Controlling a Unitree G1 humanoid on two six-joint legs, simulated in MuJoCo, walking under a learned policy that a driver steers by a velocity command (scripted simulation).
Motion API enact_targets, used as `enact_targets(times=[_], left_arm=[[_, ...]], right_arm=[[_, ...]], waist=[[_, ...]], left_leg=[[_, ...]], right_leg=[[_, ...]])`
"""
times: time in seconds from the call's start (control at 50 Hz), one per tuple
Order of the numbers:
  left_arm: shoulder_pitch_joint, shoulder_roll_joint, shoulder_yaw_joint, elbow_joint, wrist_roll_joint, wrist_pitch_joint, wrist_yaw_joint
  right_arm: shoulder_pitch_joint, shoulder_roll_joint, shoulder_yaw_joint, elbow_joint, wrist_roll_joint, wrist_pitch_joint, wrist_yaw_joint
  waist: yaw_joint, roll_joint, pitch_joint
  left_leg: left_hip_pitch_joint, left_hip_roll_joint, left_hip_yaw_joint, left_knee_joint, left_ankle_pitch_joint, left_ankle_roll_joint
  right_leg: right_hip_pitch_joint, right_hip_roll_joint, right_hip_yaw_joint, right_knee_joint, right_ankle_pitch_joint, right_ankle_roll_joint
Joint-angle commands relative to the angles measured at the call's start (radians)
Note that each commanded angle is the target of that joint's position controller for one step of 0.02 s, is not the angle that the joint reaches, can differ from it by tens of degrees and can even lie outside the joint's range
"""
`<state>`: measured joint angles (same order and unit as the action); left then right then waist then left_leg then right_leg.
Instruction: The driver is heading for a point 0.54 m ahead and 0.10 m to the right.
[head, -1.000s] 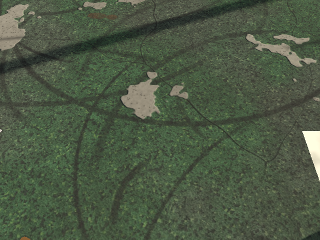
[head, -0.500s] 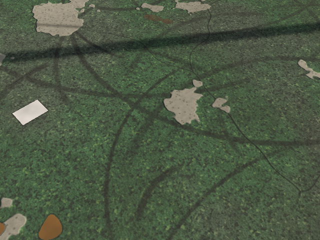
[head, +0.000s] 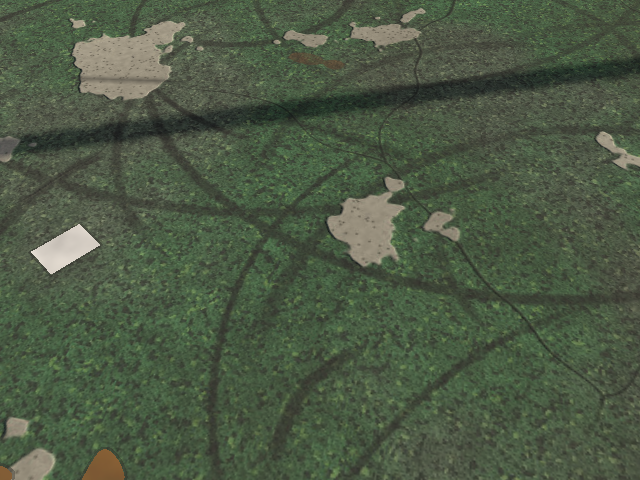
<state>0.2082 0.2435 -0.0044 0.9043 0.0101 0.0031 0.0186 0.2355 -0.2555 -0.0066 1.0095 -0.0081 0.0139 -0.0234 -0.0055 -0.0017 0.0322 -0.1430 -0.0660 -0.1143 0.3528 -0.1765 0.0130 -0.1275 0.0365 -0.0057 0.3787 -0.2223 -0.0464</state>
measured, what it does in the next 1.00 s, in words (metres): walks ahead: left foot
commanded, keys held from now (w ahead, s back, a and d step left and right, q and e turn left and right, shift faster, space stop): no key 0.28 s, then w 0.38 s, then w+e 0.34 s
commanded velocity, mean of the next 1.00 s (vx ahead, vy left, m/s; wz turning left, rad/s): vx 0.25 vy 0.00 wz -0.09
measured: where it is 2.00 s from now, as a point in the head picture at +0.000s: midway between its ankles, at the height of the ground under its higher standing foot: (356, 468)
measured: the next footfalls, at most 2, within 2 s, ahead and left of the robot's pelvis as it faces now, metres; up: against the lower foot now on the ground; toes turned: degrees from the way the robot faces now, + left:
left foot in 0.60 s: +0.12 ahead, +0.13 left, +0.00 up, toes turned +2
right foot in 1.08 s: +0.44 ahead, -0.04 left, +0.00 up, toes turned -15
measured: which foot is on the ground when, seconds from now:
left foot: down 0.00-0.36, up 0.38-0.58, down 0.60-1.00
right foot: down 0.00-0.62, up 0.64-1.00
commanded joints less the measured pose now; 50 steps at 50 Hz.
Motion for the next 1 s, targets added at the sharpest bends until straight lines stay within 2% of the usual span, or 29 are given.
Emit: enact_targets(times=[0.02, 0.28, 0.3, 0.34, 0.38, 0.4, 0.42, 0.44, 0.48, 0.54, 0.58, 0.6, 0.62, 0.64, 0.66, 0.68, 0.7, 0.72, 0.76, 0.82, 0.9, 0.94, 0.96, 1.0], left_arm=[[0.013, 0.115, 0.022, -0.011, 0.000, -0.011, 0.004], [0.063, 0.086, 0.003, 0.100, -0.001, -0.013, 0.010], [0.073, 0.085, 0.003, 0.108, 0.001, -0.012, 0.009], [0.092, 0.131, 0.023, 0.117, 0.002, -0.002, 0.008], [0.161, 0.155, 0.040, 0.136, 0.003, 0.009, 0.006], [0.185, 0.156, 0.047, 0.147, 0.004, 0.008, 0.006], [0.194, 0.144, 0.049, 0.152, 0.008, 0.002, 0.005], [0.196, 0.140, 0.052, 0.152, 0.014, -0.007, 0.003], [0.183, 0.144, 0.059, 0.148, 0.013, -0.026, -0.001], [0.162, 0.137, 0.065, 0.145, 0.006, -0.042, -0.006], [0.128, 0.132, 0.067, 0.134, -0.001, -0.042, -0.010], [0.124, 0.108, 0.060, 0.126, 0.005, -0.049, -0.012], [0.089, 0.045, 0.041, 0.096, 0.010, -0.059, -0.019], [0.080, 0.016, 0.034, 0.056, 0.011, -0.065, -0.026], [0.044, 0.096, 0.053, 0.051, 0.033, -0.061, -0.030], [0.039, 0.074, 0.050, 0.058, 0.025, -0.065, -0.042], [0.060, 0.048, 0.044, 0.074, 0.015, -0.070, -0.050], [0.064, 0.048, 0.048, 0.080, 0.016, -0.069, -0.055], [0.070, 0.048, 0.052, 0.088, 0.020, -0.056, -0.060], [-0.007, 0.026, 0.050, 0.055, 0.015, -0.040, -0.059], [-0.174, -0.008, 0.032, -0.021, 0.013, -0.040, -0.063], [-0.235, -0.018, 0.023, -0.053, 0.013, -0.039, -0.065], [-0.243, -0.011, 0.023, -0.062, 0.013, -0.039, -0.064], [-0.185, 0.019, 0.034, -0.056, 0.014, -0.041, -0.058]], right_arm=[[0.013, -0.096, -0.014, 0.002, 0.001, -0.008, -0.005], [0.026, -0.067, 0.003, 0.105, 0.002, -0.008, -0.014], [0.035, -0.058, 0.006, 0.111, 0.001, -0.007, -0.014], [0.032, -0.065, 0.000, 0.103, -0.006, -0.004, -0.013], [-0.010, -0.056, -0.001, 0.073, -0.024, -0.006, -0.001], [-0.032, -0.034, 0.004, 0.056, -0.035, -0.014, 0.007], [-0.052, -0.030, 0.005, 0.040, -0.035, -0.024, 0.013], [-0.062, -0.036, 0.001, 0.028, -0.033, -0.034, 0.019], [-0.059, -0.037, -0.003, 0.014, -0.026, -0.055, 0.031], [-0.049, -0.029, -0.010, 0.000, -0.013, -0.072, 0.039], [0.080, -0.012, -0.015, 0.042, -0.009, -0.076, 0.034], [0.171, -0.035, -0.026, 0.070, -0.011, -0.080, 0.026], [0.291, -0.106, -0.045, 0.089, -0.027, -0.090, 0.015], [0.407, -0.206, -0.069, 0.117, -0.016, -0.084, 0.015], [0.332, -0.154, -0.059, 0.109, -0.016, -0.077, 0.015], [0.233, -0.115, -0.050, 0.066, -0.016, -0.084, 0.021], [0.178, -0.091, -0.044, 0.047, -0.015, -0.095, 0.022], [0.160, -0.074, -0.037, 0.038, -0.013, -0.105, 0.017], [0.189, -0.048, -0.027, 0.052, -0.013, -0.120, 0.010], [0.252, -0.031, -0.019, 0.073, -0.010, -0.126, 0.006], [0.245, -0.017, -0.008, 0.067, -0.014, -0.126, -0.001], [0.260, -0.032, -0.009, 0.072, -0.012, -0.127, -0.007], [0.267, -0.043, -0.011, 0.076, -0.011, -0.127, -0.011], [0.257, -0.071, -0.018, 0.073, -0.008, -0.129, -0.020]], waist=[[0.005, 0.000, -0.004], [0.006, -0.007, 0.011], [0.008, -0.012, -0.009], [0.018, -0.061, 0.015], [0.048, -0.126, 0.085], [0.054, -0.143, 0.125], [0.054, -0.127, 0.152], [0.051, -0.104, 0.153], [0.032, -0.078, 0.131], [0.012, -0.099, 0.101], [-0.047, -0.074, 0.085], [-0.079, -0.023, 0.058], [-0.130, 0.164, 0.020], [-0.138, 0.325, -0.004], [-0.086, 0.154, 0.079], [-0.044, 0.076, 0.114], [-0.016, 0.053, 0.115], [0.002, 0.046, 0.099], [0.011, 0.054, 0.069], [0.005, 0.063, 0.072], [-0.013, 0.072, 0.119], [-0.023, 0.079, 0.125], [-0.019, 0.083, 0.119], [0.017, 0.096, 0.067]], left_leg=[[-0.008, 0.104, -0.085, -0.043, 0.115, 0.021], [-0.008, 0.114, -0.072, -0.043, 0.117, 0.023], [-0.005, 0.103, -0.063, -0.041, 0.048, 0.025], [-0.081, 0.041, -0.010, 0.052, -0.182, 0.044], [-0.239, 0.000, 0.065, 0.211, -0.303, 0.055], [-0.281, 0.022, 0.104, 0.293, -0.269, 0.054], [-0.322, 0.057, 0.112, 0.359, -0.249, 0.053], [-0.363, 0.077, 0.106, 0.412, -0.265, 0.052], [-0.381, 0.099, 0.115, 0.403, -0.263, 0.052], [-0.219, 0.070, 0.170, 0.253, -0.195, 0.053], [0.046, 0.023, 0.219, 0.094, -0.078, 0.058], [0.203, 0.037, 0.171, 0.053, -0.113, 0.063], [0.312, 0.243, -0.123, -0.109, -0.324, 0.093], [0.349, 0.444, -0.525, -0.259, -0.592, 0.199], [0.251, 0.451, -0.509, -0.239, -0.608, 0.223], [0.183, 0.408, -0.405, -0.234, -0.518, 0.203], [0.148, 0.363, -0.293, -0.250, -0.369, 0.177], [0.141, 0.335, -0.207, -0.259, -0.241, 0.157], [0.167, 0.291, -0.058, -0.244, 0.024, 0.129], [0.179, 0.268, 0.078, -0.221, 0.299, 0.112], [0.127, 0.237, 0.194, -0.228, 0.445, 0.098], [0.131, 0.247, 0.231, -0.221, 0.527, 0.093], [0.153, 0.259, 0.246, -0.199, 0.611, 0.090], [0.210, 0.276, 0.281, -0.080, 0.906, 0.076]], right_leg=[[-0.013, -0.137, 0.133, -0.088, 0.080, -0.022], [-0.020, -0.127, 0.130, -0.090, 0.090, -0.020], [-0.013, -0.121, 0.133, -0.104, -0.011, -0.022], [-0.027, -0.120, 0.179, -0.128, -0.320, -0.056], [-0.038, -0.222, 0.338, -0.224, -0.601, -0.137], [-0.055, -0.294, 0.419, -0.265, -0.641, -0.181], [-0.067, -0.337, 0.460, -0.294, -0.610, -0.208], [-0.045, -0.350, 0.466, -0.302, -0.549, -0.218], [-0.002, -0.329, 0.400, -0.283, -0.427, -0.206], [-0.065, -0.253, 0.265, -0.231, -0.299, -0.168], [-0.225, -0.200, 0.188, -0.130, -0.291, -0.142], [-0.328, -0.162, 0.147, -0.023, -0.286, -0.120], [-0.434, -0.064, 0.023, 0.275, -0.242, -0.078], [-0.615, 0.037, -0.061, 0.543, -0.355, -0.059], [-0.649, -0.041, 0.018, 0.695, -0.309, -0.074], [-0.648, -0.076, 0.053, 0.728, -0.201, -0.079], [-0.609, -0.097, 0.066, 0.719, -0.119, -0.068], [-0.580, -0.107, 0.064, 0.706, -0.065, -0.057], [-0.566, -0.096, 0.044, 0.716, -0.003, -0.035], [-0.613, -0.085, 0.006, 0.705, 0.053, -0.018], [-0.582, -0.065, -0.070, 0.477, 0.151, -0.011], [-0.513, -0.050, -0.124, 0.344, 0.172, -0.027], [-0.475, -0.037, -0.143, 0.299, 0.168, -0.043], [-0.372, 0.013, -0.179, 0.260, 0.134, -0.086]])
